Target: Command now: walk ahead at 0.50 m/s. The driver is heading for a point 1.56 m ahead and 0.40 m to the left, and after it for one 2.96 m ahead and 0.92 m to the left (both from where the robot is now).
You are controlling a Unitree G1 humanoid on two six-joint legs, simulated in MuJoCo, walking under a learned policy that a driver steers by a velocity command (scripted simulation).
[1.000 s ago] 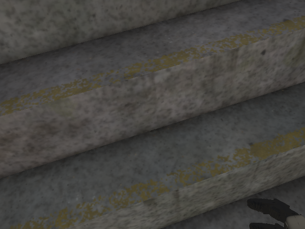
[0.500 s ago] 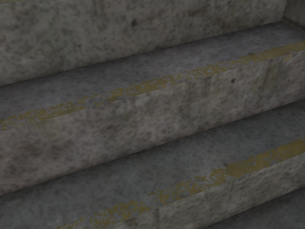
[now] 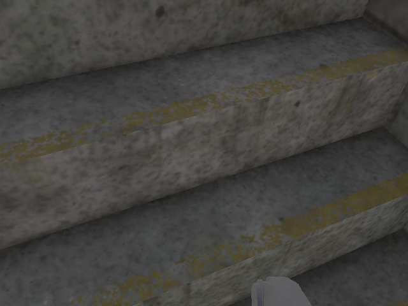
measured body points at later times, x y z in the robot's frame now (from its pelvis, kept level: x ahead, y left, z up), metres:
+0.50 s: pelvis +0.25 -0.12 +0.20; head +0.28 -0.12 +0.65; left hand +0.27 +0.15 +0.07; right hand +0.54 -0.31 +0.15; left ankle +0.06 -0.04 -0.25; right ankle +0.32 -0.22 -0.50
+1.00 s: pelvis +0.34 -0.01 +0.27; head +0.40 +0.00 +0.71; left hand +0.21 +0.18 +0.13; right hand +0.67 -0.04 +0.20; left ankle +0.42 +0.15 -0.26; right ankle +0.33 -0.22 -0.49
